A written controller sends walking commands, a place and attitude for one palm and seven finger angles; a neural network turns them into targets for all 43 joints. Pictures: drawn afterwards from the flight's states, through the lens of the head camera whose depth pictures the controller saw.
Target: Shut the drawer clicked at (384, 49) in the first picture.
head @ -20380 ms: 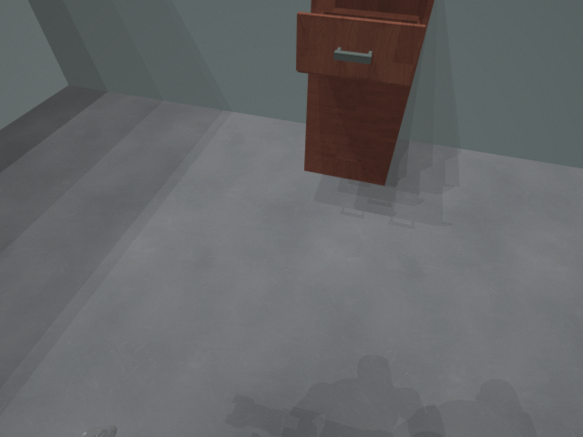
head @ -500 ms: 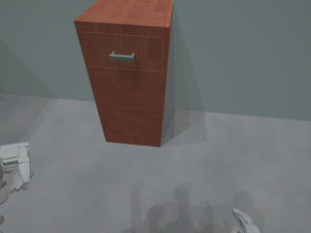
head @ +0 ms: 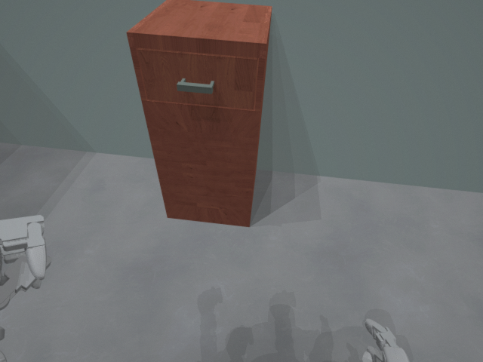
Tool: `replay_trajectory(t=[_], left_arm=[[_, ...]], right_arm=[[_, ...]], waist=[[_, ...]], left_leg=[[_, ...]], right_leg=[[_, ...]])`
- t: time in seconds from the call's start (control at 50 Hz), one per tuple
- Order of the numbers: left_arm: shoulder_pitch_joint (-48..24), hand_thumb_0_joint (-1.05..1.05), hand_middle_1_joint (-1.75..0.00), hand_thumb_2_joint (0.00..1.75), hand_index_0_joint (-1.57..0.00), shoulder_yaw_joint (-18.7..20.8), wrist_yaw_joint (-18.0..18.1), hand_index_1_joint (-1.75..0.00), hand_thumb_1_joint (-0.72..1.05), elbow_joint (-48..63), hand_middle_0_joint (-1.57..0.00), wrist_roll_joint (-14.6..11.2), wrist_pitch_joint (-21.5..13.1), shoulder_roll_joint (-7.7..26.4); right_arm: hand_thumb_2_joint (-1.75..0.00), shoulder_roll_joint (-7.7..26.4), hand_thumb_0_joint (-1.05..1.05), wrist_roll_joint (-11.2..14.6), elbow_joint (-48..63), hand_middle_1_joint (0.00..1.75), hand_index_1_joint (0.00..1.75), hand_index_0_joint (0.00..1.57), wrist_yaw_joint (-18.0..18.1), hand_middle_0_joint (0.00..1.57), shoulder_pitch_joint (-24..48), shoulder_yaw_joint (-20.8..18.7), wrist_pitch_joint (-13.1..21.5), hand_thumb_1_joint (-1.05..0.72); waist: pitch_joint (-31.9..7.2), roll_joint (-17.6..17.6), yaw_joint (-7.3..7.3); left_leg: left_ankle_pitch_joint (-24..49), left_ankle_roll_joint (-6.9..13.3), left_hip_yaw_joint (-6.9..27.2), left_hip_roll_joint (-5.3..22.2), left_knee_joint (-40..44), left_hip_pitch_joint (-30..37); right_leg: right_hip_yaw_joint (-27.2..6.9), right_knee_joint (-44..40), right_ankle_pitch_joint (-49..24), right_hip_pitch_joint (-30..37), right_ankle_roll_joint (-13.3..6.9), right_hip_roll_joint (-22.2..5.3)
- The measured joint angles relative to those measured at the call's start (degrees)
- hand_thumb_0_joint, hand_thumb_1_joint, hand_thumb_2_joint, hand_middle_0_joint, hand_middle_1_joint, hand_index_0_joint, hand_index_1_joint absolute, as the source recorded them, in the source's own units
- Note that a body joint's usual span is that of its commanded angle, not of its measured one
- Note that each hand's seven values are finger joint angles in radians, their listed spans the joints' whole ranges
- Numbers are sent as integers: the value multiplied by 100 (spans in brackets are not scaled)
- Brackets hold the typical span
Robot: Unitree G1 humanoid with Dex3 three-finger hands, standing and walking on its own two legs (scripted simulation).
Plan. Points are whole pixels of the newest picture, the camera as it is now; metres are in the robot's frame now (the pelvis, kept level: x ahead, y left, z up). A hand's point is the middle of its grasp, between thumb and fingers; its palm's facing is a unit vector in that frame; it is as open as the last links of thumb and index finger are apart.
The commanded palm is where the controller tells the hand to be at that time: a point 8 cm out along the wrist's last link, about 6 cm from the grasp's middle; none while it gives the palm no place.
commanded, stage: let the arm hang, fingers relaxed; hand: left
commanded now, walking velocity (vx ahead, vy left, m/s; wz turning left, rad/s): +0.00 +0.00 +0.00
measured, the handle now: (196, 84) +0.94 +0.19 +0.03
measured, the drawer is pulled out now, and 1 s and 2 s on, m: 0.00 0.00 0.00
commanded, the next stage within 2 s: look to check the result in 1.18 s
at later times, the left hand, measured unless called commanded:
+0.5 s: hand out of the picture -0.02 +0.21 -0.16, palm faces +0.08 -0.97 -0.24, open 3.8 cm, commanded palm none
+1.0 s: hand out of the picture +0.01 +0.19 -0.16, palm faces +0.06 -0.98 -0.20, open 7.2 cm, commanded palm none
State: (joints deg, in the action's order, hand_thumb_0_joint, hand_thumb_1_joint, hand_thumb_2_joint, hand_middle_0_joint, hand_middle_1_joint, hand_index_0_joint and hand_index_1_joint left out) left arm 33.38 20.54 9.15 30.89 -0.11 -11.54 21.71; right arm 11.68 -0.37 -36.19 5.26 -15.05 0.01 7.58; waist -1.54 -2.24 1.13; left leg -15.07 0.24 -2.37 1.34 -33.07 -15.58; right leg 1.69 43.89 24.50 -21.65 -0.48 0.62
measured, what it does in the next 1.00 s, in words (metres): stands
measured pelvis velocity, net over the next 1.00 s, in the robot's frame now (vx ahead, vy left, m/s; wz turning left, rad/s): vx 0.01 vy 0.03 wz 0.03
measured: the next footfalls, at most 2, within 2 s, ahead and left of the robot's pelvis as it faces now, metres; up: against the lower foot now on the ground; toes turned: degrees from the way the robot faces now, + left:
none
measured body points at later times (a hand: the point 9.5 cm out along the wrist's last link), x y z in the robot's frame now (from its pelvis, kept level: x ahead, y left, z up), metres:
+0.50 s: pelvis +0.01 +0.01 +0.01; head +0.03 +0.02 +0.46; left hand -0.02 +0.26 -0.14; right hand +0.01 -0.23 -0.14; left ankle +0.01 +0.13 -0.73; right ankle +0.04 -0.09 -0.73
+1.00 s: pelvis +0.01 +0.03 +0.02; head +0.02 +0.02 +0.46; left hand +0.01 +0.25 -0.14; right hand +0.00 -0.17 -0.15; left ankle +0.01 +0.13 -0.73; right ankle +0.05 -0.09 -0.73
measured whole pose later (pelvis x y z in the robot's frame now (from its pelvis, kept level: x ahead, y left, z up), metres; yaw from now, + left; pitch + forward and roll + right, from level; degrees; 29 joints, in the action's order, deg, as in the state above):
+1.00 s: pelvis +0.01 +0.03 +0.02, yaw +2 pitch -1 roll +0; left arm 15.5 0.3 2.2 -64.7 0.8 0.1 7.6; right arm 6.0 -1.2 -64.1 1.8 -18.0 -0.4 -0.6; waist 1.7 1.1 0.5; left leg -13.2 1.2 -4.5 0.4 -24.3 -9.8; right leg 2.7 24.4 10.8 -12.3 -0.6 -0.9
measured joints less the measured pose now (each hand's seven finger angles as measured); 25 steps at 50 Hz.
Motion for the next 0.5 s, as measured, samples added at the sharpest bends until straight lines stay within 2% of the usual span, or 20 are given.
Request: replay_trajectory(t=[0.04, 0.08, 0.1, 0.14, 0.18, 0.22, 0.26, 0.3, 0.32, 0.34, 0.42, 0.5], left_arm=[[52, 1, -160, 90, -140, 59, -6, -159, 88, -42, -141, 17, 39, 103], [71, 1, -160, 90, -140, 105, -26, -159, 88, -24, -141, 8, 22, 152], [-105, 1, -160, 90, -140, -37, -136, -160, 88, -316, -141, 93, -40, 169], [-741, 0, -160, 90, -140, -566, -456, -159, 89, -1539, -140, 212, 231, 80], [-1326, 0, -158, 90, -138, -988, -616, -157, 89, -3064, -138, 251, 709, -226], [-1691, 0, -154, 90, -134, -1254, -667, -154, 90, -4523, -134, 252, 1111, -551], [-1818, 0, -150, 90, -129, -1503, -718, -149, 90, -5715, -129, 226, 1372, -800], [-1815, 0, -144, 90, -123, -1744, -780, -143, 90, -6727, -123, 212, 1543, -1012], [-1766, 1, -140, 90, -119, -1861, -815, -140, 91, -7151, -120, 202, 1591, -1121], [-1732, 1, -140, 90, -116, -1814, -648, -136, 90, -7446, -117, 263, 1546, -1149], [-1559, 1, -131, 90, -102, -1826, -739, -121, 90, -8290, -103, 156, 1410, -915], [-1352, 1, -112, 90, -87, -1923, -788, -105, 90, -8918, -88, 97, 1344, -889]], right_arm=[[-90, -85, 1, 17, 35, 30, 30, 20, -50, 21, -41, 56, 21, -91], [-90, -127, 1, 8, 36, 30, 30, 20, -104, 21, -22, 102, -6, -91], [-90, -103, 1, -8, -93, 30, 30, 20, -221, 21, 0, 48, 24, -91], [-90, 5, 1, -18, -427, 30, 30, 20, -434, 21, 61, -61, -182, -91], [-90, 79, 0, -61, -683, 30, 30, 20, -548, 21, 92, -92, -491, -91], [-90, 82, 0, -112, -837, 30, 30, 20, -606, 21, 90, -88, -718, -91], [-90, 65, 0, -154, -946, 30, 30, 20, -622, 21, 69, -72, -813, -91], [-90, -18, 0, -197, -1164, 30, 30, 20, -591, 21, 77, -29, -879, -91], [-90, -56, 0, -204, -1271, 30, 30, 20, -576, 21, 50, -7, -902, -91], [-90, -107, 0, -199, -1369, 30, 30, 20, -556, 21, -6, 4, -915, -91], [-90, -215, 0, -161, -1813, 30, 30, 20, -485, 20, -272, 22, -955, -91], [-90, -226, 0, -110, -2203, 30, 30, 20, -428, 20, -463, -5, -972, -91]], waist=[[-18, 26, 24], [26, 82, -7], [1, 149, -25], [-99, 279, -78], [-147, 330, -79], [-87, 310, -43], [21, 316, 26], [171, 195, 55], [218, 142, 64], [259, 95, 60], [383, 53, -72], [453, 148, -134]], left_leg=[[-73, -62, 37, 7, -43, 4], [-324, -32, 93, 47, -313, -122], [-573, -7, 143, 38, -638, -314], [-1005, -16, 147, -22, -1176, -622], [-1136, -3, 74, -67, -1290, -671], [-896, 38, 40, -88, -905, -454], [-228, 84, 133, -28, -428, -232], [-221, -23, 75, 14, -439, -187], [-243, -61, 46, 37, -372, -146], [-232, -86, 47, 62, -283, -123], [-30, -100, 58, 120, 131, 4], [96, -66, 27, 92, 434, 172]], right_leg=[[42, -456, -93, 262, 16, -10], [95, -794, -896, 348, -160, 46], [164, -783, -981, 293, -243, 48], [299, -739, -890, 208, -302, -46], [386, -672, -783, 184, -284, -168], [418, -586, -719, 200, -252, -232], [446, -471, -666, 170, -220, -177], [383, -561, -730, 233, -203, -134], [354, -683, -796, 282, -202, -105], [357, -828, -870, 326, -209, -73], [374, -1420, -1175, 536, -227, 16], [346, -1781, -1342, 725, -185, 9]])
